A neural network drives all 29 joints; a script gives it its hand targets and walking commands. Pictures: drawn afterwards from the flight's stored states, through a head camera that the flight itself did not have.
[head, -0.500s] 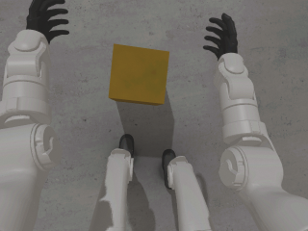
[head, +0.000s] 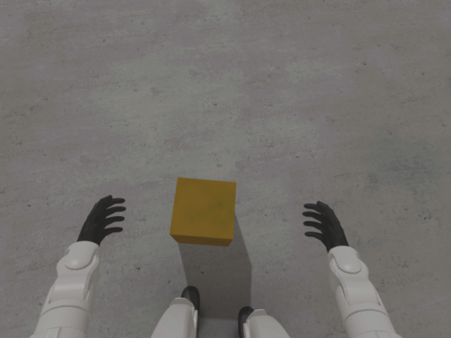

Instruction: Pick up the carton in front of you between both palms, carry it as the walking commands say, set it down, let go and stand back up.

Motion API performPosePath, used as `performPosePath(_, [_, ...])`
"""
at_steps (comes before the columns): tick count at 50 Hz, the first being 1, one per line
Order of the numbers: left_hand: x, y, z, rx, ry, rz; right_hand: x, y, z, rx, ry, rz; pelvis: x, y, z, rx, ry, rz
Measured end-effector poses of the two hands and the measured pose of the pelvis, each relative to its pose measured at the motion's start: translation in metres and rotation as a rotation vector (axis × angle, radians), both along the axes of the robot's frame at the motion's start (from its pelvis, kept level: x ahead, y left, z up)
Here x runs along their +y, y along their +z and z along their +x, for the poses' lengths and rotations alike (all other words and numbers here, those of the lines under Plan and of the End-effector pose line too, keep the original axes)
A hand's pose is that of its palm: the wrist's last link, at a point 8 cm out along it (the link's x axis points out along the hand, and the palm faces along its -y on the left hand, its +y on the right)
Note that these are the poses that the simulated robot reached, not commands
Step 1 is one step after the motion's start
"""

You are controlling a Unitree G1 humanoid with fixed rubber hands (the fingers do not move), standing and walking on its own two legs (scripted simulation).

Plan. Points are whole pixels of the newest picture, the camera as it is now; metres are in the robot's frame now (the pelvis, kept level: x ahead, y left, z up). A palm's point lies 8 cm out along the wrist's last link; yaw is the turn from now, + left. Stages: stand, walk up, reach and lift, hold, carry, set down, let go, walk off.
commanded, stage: let go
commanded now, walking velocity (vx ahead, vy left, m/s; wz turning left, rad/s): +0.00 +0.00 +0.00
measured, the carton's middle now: (204, 214) +0.45 +0.05 -0.62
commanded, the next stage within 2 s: stand in 0.72 s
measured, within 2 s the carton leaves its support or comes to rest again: neither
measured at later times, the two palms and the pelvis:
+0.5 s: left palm (85, 306) +0.18 +0.21 -0.04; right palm (388, 301) +0.19 -0.25 -0.03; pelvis +0.03 -0.02 +0.03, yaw +0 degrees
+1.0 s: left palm (50, 303) +0.19 +0.27 -0.06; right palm (408, 304) +0.18 -0.29 -0.05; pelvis +0.05 -0.01 +0.02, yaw -1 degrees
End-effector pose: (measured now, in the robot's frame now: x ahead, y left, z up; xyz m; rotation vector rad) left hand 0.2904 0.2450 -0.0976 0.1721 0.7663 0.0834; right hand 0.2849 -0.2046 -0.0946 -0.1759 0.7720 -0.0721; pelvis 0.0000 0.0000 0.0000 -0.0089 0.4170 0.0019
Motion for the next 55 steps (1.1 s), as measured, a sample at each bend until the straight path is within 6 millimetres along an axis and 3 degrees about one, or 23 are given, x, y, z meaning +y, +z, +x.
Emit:
performPosePath(10, [-0.016,0.037,-0.072,0.018,0.005,-0.005,-0.029,0.04,-0.064,0.009,-0.002,-0.004,-0.011,0.023,0.02,-0.218,-0.001,0.016])
performPosePath(18, [-0.027,0.057,-0.103,0.018,-0.004,-0.005,-0.044,0.058,-0.091,0.003,-0.002,-0.002,-0.018,0.032,0.029,-0.373,-0.005,0.027])
performPosePath(37, [-0.028,0.059,-0.103,0.046,-0.015,-0.003,-0.04,0.059,-0.092,0.031,-0.001,0.001,-0.016,0.03,0.029,-0.481,-0.01,0.03])
performPosePath(47, [0.022,0.044,-0.105,0.091,0.02,0.148,-0.084,0.044,-0.102,0.124,-0.055,-0.179,-0.01,0.025,0.042,-0.407,-0.015,0.01])
performPosePath(55, [0.032,0.037,-0.099,0.132,0.019,0.168,-0.091,0.041,-0.098,0.152,-0.077,-0.206,-0.006,0.024,0.053,-0.396,-0.025,0.01])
